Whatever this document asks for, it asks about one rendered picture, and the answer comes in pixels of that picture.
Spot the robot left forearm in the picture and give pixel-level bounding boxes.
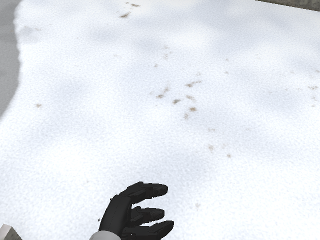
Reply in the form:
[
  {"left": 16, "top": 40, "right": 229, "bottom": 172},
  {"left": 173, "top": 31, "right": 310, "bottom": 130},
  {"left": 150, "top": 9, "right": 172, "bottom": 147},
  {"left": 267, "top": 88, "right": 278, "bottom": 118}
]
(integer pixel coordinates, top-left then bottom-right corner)
[{"left": 89, "top": 230, "right": 121, "bottom": 240}]

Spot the left robot hand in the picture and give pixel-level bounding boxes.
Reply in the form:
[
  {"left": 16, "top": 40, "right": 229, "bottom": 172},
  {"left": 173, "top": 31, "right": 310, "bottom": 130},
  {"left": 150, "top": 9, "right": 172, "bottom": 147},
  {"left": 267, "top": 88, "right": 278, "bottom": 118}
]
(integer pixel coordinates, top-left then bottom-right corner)
[{"left": 98, "top": 181, "right": 174, "bottom": 240}]

